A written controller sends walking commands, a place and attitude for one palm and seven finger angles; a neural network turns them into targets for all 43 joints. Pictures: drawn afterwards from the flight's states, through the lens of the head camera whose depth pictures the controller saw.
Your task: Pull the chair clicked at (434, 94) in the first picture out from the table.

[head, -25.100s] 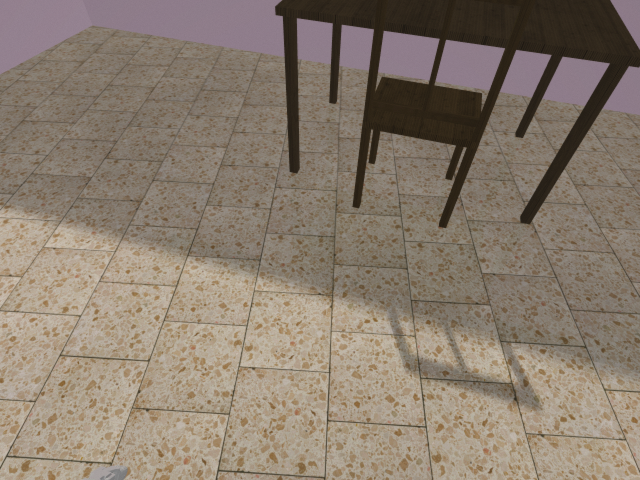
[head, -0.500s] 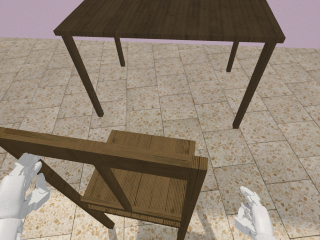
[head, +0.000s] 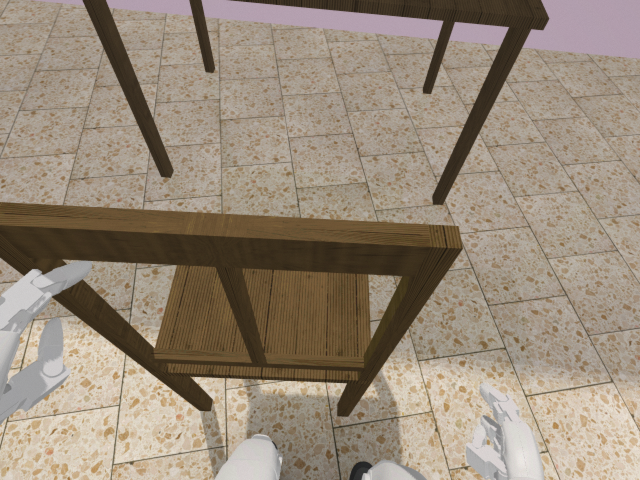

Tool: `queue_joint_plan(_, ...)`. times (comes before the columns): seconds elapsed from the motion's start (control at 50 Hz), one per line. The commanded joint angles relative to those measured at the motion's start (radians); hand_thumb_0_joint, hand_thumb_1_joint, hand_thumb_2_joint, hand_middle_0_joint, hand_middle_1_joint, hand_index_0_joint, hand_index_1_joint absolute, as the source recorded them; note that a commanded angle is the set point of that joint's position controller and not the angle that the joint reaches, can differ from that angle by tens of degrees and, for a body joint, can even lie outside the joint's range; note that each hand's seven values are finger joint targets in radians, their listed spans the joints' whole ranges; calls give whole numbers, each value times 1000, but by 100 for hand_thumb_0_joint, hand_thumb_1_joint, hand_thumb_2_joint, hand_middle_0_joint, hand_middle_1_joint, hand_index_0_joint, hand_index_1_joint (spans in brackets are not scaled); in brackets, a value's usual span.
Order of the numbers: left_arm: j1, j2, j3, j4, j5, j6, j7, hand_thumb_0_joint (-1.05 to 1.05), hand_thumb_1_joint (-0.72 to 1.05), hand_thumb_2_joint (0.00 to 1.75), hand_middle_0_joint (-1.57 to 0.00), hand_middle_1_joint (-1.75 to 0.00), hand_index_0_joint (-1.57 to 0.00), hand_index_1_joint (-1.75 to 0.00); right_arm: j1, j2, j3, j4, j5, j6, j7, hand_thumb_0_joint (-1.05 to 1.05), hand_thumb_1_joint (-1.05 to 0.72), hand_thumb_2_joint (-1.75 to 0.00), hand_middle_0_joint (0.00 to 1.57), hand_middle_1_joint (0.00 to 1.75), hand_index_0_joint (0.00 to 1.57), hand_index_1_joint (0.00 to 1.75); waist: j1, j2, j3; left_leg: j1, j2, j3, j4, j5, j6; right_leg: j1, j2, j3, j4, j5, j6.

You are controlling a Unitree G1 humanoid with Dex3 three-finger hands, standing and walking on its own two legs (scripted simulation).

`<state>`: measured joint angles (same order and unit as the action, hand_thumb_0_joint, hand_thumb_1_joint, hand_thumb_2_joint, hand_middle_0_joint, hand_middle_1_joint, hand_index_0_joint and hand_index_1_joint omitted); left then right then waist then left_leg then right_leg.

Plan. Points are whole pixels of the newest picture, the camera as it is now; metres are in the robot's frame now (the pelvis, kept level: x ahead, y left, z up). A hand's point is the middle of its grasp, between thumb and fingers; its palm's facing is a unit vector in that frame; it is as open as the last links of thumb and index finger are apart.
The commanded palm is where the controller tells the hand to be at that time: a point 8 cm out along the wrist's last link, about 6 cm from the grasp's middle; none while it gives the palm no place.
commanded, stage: step back with the hand held close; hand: left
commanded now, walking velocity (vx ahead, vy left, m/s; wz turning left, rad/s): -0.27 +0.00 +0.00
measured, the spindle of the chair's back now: (246, 321) +0.30 +0.13 -0.05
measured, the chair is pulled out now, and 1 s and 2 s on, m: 0.70 0.70 0.70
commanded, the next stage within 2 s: stop stepping back and stand still in 0.74 s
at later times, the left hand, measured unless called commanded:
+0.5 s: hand out of the picture +0.16 +0.28 +0.17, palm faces +0.39 -0.78 -0.49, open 7.4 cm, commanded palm +0.09 +0.32 +0.19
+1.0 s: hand out of the picture +0.06 +0.30 +0.19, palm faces +0.46 -0.80 -0.39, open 7.4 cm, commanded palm +0.00 +0.34 +0.19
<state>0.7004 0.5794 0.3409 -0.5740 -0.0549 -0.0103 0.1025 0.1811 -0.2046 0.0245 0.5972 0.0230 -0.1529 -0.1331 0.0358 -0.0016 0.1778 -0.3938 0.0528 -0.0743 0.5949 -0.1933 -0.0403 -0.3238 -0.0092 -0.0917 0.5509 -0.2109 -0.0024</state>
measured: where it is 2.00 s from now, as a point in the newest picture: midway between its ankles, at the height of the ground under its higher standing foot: outside the picture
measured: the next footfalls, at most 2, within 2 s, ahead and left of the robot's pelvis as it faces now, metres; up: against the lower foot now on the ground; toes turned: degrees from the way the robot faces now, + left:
left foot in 0.82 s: -0.06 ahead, +0.13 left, +0.00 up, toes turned -2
right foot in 1.16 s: -0.16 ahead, -0.12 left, +0.00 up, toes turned -5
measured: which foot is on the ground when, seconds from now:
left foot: down 0.00-0.64, up 0.66-0.80, down 0.82-1.00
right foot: down 0.00-0.84, up 0.86-1.00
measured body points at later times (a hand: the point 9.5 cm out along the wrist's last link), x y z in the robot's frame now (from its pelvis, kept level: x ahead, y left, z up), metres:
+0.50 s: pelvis -0.05 +0.03 -0.01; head -0.03 +0.05 +0.44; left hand +0.13 +0.32 +0.19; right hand +0.11 -0.21 -0.08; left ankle +0.08 +0.15 -0.72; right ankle +0.05 -0.12 -0.72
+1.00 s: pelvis -0.14 +0.04 +0.01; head -0.12 +0.07 +0.45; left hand +0.03 +0.34 +0.21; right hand +0.04 -0.18 -0.06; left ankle -0.10 +0.14 -0.73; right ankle -0.13 -0.10 -0.65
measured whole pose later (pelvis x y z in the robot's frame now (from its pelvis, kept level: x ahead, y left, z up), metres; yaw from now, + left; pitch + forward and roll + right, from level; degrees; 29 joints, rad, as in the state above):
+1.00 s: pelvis -0.14 +0.04 +0.01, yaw +2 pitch -1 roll -4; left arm 0.52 0.40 0.45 -0.62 -0.05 -0.22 0.15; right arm 0.20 -0.16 -0.01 0.62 0.01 -0.17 -0.02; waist 0.00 -0.02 0.04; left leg -0.33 0.09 0.06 0.61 -0.27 0.02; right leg -0.50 0.03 -0.03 1.08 -0.44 0.03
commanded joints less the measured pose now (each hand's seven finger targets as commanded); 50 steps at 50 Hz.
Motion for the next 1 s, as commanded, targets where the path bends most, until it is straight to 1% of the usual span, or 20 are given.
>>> queue_joint_plan(0.0,-173,186,325,-434,-25,-247,108,0,90,90,-20,-30,-20,-30,-30,-130,-51,-127,-5,-85,-15,0,-90,-90,20,30,20,30,-8,120,-330,27,22,-30,-47,-322,52,64,-167,203,-159,-159,-46)
queue_joint_plan(0.06,-216,182,325,-413,-19,-258,121,0,90,90,-20,-30,-20,-30,-22,-137,-55,-88,-20,-88,-11,0,-90,-90,20,30,20,30,-19,46,-334,125,2,-30,63,-212,41,-48,-214,222,-174,-125,-78)
queue_joint_plan(0.1,-180,114,307,-301,-17,-257,119,0,90,90,-20,-30,-20,-30,-37,-133,-53,-82,-17,-87,-4,0,-90,-90,20,30,20,30,-22,75,-325,131,24,-49,0,-203,46,-59,-175,182,-141,-129,-59)
queue_joint_plan(0.2,-172,-18,233,-26,3,-221,98,0,90,90,-20,-30,-20,-30,-50,-138,-69,-101,0,-52,14,0,-90,-90,20,30,20,30,-29,123,-172,-105,74,-75,-158,-408,71,-47,-84,151,-101,-314,-16)
queue_joint_plan(0.26,-222,-21,194,-39,23,-221,84,0,90,90,-20,-30,-20,-30,-55,-145,-74,-121,-4,-44,28,0,-90,-90,20,30,20,30,-28,37,-159,-154,84,-86,-159,-338,81,-11,-77,151,-75,-191,-11)
queue_joint_plan(0.32,-226,2,202,-114,33,-230,80,0,90,90,-20,-30,-20,-30,-65,-148,-73,-148,-9,-39,34,0,-90,-90,20,30,20,30,-27,58,-171,-219,98,-81,-193,-448,95,24,-70,152,-49,-276,-5)
queue_joint_plan(0.42,-191,82,303,-315,35,-278,90,0,90,90,-20,-30,-20,-30,-61,-141,-68,-163,-24,-53,32,0,-90,-90,20,30,20,30,-26,155,-281,-231,109,-101,-193,-382,109,134,-50,133,40,-80,-8)
queue_joint_plan(0.48,-141,81,351,-283,42,-308,87,0,90,90,-20,-30,-20,-30,-55,-148,-79,-158,-17,-74,27,0,-90,-90,20,30,20,30,-26,335,-292,-425,191,-142,-304,-576,145,306,9,81,222,-106,15)
queue_joint_plan(0.56,-126,81,366,-217,7,-328,73,0,90,90,-20,-30,-20,-30,-16,-136,-95,-140,-10,-88,29,0,-90,-90,20,30,20,30,-32,169,-288,-245,137,-35,-118,-476,100,95,-34,140,110,-159,-28)
queue_joint_plan(0.58,-118,90,375,-178,-1,-321,74,0,90,90,-20,-30,-20,-30,-9,-138,-104,-120,-9,-83,28,0,-90,-90,20,30,20,30,-35,136,-279,-187,94,18,-35,-494,79,2,-76,208,18,-244,-53)
queue_joint_plan(0.62,-197,86,339,-123,-2,-296,88,0,90,90,-20,-30,-20,-30,-4,-115,-111,-85,-18,-67,39,0,-90,-90,20,30,20,30,-36,-137,-231,22,-44,114,429,-420,7,-369,-291,501,-330,-541,-158)
queue_joint_plan(0.64,-249,72,297,-78,2,-259,95,0,90,90,-20,-30,-20,-30,-14,-101,-112,-59,-28,-48,52,0,-90,-90,20,30,20,30,-39,-254,-241,87,-65,109,683,-358,-4,-450,-391,561,-446,-633,-205)
queue_joint_plan(0.66,-296,52,264,-58,12,-237,94,0,90,90,-20,-30,-20,-30,-17,-95,-97,-48,-34,-30,57,0,-90,-90,20,30,20,30,-61,-285,-233,74,-61,78,782,-329,-3,-444,-371,483,-438,-603,-190)
queue_joint_plan(0.7,-338,16,232,-72,15,-237,84,0,90,90,-20,-30,-20,-30,-60,-69,-56,-77,-27,-29,51,0,-90,-90,20,30,20,30,-48,-272,-169,51,-27,63,555,-358,14,-368,-276,341,-349,-401,-126)
queue_joint_plan(0.76,-343,13,210,-128,31,-260,87,0,90,90,-20,-30,-20,-30,-25,-107,-48,-75,-25,-43,34,0,-90,-90,20,30,20,30,-39,-187,-184,78,-57,156,-73,-327,45,-148,-176,261,-241,-310,-42)
queue_joint_plan(0.78,-334,37,221,-180,32,-281,92,0,90,90,-20,-30,-20,-30,-35,-137,-60,-77,-28,-44,28,0,-90,-90,20,30,20,30,-38,-52,-178,83,1,115,-248,-281,71,-105,-147,248,-133,-246,-18)
queue_joint_plan(0.82,-334,17,228,-249,50,-302,103,0,90,90,-20,-30,-20,-30,-54,-159,-100,-91,-27,-58,39,0,-90,-90,20,30,20,30,-23,316,-271,41,299,-90,-305,-10,191,-67,-2,79,382,-198,39)
queue_joint_plan(0.84,-302,-1,230,-260,35,-306,91,0,90,90,-20,-30,-20,-30,-24,-124,-99,-112,-31,-77,55,0,-90,-90,20,30,20,30,-50,373,-313,3,340,-157,-322,20,203,-105,8,122,625,-292,39)
queue_joint_plan(0.9,-256,-2,225,-312,5,-292,76,0,90,90,-20,-30,-20,-30,-31,-133,-124,-96,-14,-83,94,0,-90,-90,20,30,20,30,-47,205,-245,120,293,-99,-201,184,194,-253,11,139,689,-260,33)
queue_joint_plan(0.98,-152,34,250,-255,-7,-266,55,0,90,90,-20,-30,-20,-30,-18,-126,-103,-118,8,-38,92,0,-90,-90,20,30,20,30,-51,250,-239,200,248,-84,-271,-99,137,-177,0,49,340,-240,28)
